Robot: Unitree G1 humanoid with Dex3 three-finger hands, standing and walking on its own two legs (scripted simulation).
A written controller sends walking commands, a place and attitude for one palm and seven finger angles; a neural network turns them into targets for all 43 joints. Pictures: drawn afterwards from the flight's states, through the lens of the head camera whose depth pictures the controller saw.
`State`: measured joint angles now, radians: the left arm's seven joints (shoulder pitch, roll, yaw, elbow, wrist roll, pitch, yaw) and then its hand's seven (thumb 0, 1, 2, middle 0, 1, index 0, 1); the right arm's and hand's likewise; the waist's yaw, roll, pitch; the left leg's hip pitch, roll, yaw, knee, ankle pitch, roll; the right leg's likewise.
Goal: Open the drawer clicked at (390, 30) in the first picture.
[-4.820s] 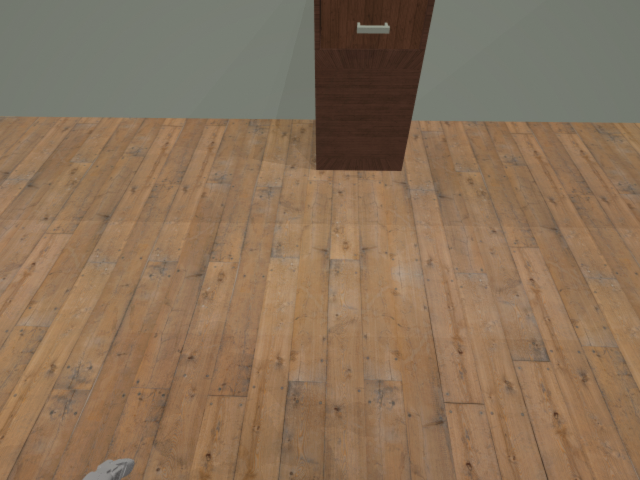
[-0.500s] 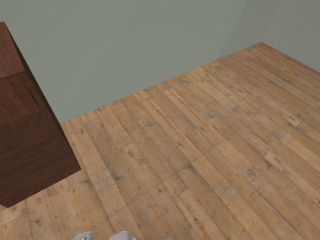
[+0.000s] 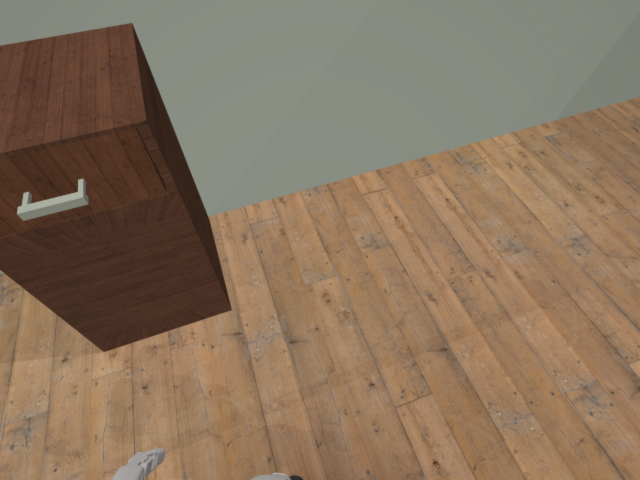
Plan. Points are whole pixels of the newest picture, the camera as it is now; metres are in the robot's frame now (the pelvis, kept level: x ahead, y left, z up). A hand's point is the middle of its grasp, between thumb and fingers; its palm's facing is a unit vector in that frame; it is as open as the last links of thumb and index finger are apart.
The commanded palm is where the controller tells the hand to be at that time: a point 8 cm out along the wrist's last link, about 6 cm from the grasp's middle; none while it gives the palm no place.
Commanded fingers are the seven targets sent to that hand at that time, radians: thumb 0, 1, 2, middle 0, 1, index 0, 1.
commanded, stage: turn to face it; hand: left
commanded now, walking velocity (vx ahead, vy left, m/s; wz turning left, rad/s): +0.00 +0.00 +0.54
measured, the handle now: (54, 198) +0.61 +0.55 -0.07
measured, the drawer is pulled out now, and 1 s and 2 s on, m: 0.00 0.00 0.00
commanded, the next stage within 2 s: take the last steps up to it in 0.38 s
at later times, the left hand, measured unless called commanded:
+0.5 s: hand out of the picture -0.06 +0.22 -0.18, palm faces +0.30 -0.92 -0.24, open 7.4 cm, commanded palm none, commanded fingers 0.00 0.90 0.90 -0.20 -0.30 -0.20 -0.30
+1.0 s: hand out of the picture +0.01 +0.20 -0.15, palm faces +0.39 -0.89 -0.22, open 7.3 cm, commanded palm none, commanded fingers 0.00 0.90 0.90 -0.20 -0.30 -0.20 -0.30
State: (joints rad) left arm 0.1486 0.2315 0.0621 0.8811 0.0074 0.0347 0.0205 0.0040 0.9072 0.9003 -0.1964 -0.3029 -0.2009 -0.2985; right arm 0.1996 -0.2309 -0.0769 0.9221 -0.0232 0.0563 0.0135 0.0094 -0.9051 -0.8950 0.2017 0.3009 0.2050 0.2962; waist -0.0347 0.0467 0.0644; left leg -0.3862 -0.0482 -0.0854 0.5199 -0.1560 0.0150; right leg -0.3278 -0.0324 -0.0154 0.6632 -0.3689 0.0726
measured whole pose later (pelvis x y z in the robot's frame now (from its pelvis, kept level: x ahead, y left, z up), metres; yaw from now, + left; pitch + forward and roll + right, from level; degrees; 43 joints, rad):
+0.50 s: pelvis -0.01 +0.01 +0.00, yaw +15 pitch +0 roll +0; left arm 0.27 0.25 0.05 0.98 0.02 0.05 0.03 0.00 0.90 0.90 -0.20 -0.30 -0.21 -0.30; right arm 0.09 -0.22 -0.04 0.93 -0.01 0.03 0.01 0.01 -0.91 -0.90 0.20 0.30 0.20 0.30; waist 0.04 -0.06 0.09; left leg -0.25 0.01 0.08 0.59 -0.34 0.03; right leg -0.34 -0.14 -0.13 0.82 -0.50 0.06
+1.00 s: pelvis +0.05 +0.03 +0.01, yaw +21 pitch -1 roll +0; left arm 0.31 0.14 0.03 1.03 0.03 -0.06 0.02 0.00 0.93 0.90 -0.20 -0.30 -0.21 -0.30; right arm 0.33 -0.21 -0.06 1.10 -0.03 0.03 0.02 0.01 -0.91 -0.90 0.20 0.30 0.20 0.30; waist 0.00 0.04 0.01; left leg -0.42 0.04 0.04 1.02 -0.34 0.01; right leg -0.14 -0.05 -0.14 0.45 -0.29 -0.01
